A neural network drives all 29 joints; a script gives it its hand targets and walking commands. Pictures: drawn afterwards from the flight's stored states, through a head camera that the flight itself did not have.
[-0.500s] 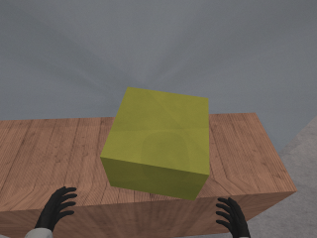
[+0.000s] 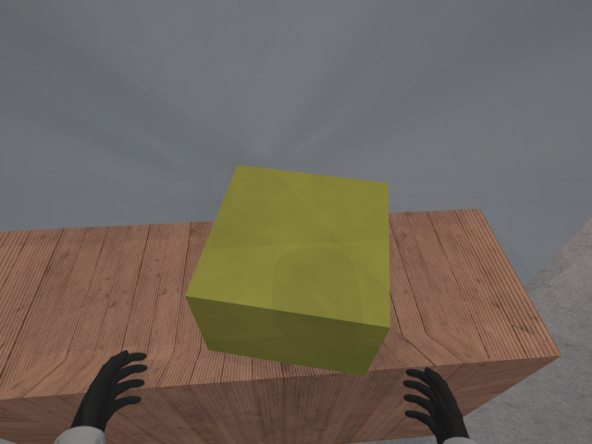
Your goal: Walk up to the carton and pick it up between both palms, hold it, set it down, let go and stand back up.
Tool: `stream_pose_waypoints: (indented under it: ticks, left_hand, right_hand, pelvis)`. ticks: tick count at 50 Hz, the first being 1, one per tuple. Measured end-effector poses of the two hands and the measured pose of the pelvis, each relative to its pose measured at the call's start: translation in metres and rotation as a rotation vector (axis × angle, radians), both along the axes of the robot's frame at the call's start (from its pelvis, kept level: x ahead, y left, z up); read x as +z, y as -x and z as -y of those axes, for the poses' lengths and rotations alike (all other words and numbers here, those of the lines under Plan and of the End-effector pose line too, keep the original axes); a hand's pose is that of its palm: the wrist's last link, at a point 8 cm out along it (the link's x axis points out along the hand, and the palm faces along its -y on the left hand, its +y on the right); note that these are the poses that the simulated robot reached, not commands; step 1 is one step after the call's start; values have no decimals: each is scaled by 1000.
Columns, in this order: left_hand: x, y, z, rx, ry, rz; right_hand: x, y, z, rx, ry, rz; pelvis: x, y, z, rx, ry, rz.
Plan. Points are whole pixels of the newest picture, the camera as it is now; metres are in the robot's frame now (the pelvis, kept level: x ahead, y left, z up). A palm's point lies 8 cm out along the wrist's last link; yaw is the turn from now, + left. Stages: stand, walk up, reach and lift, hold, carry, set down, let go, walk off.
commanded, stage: let go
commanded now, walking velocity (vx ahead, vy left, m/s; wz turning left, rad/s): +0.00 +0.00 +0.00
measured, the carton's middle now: (298, 266) +0.39 -0.01 -0.02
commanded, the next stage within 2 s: stand in 0.22 s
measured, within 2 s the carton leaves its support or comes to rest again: neither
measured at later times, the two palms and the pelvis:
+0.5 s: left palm (97, 420) +0.18 +0.25 -0.03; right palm out of the picture +0.14 -0.25 -0.10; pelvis +0.00 -0.01 +0.00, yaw +0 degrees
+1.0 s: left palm (99, 419) +0.18 +0.24 -0.03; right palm out of the picture +0.13 -0.27 -0.11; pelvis +0.01 -0.02 -0.01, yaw +0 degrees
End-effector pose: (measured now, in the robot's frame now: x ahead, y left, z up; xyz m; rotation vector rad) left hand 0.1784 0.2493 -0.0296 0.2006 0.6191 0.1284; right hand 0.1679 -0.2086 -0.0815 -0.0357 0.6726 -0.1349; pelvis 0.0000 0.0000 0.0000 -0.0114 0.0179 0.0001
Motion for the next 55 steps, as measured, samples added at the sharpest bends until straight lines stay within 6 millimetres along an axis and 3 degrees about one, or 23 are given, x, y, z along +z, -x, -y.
stream_pose_waypoints:
  ticks: [14, 25, 31, 55]
  left_hand:
    - [1, -1, 1, -19, -26, -3]
    - [-1, 2, 3, -54, -97, 29]
    - [-1, 1, 5, -51, -116, 26]
    - [-1, 2, 6, -46, -129, 30]
  right_hand:
    - [-5, -2, -1, 40, 6, -38]
    - [-22, 28, 44, -11, 74, -211]
    - [-27, 37, 59, -38, 80, -246]
    - [-30, 37, 64, -48, 74, -258]
  pelvis:
    - [0, 0, 0, 0, 0, 1]
    - [-4, -2, 7, 1, -11, 30]
    - [-5, -4, 13, 1, -19, 35]
    - [-5, -6, 16, 1, -23, 38]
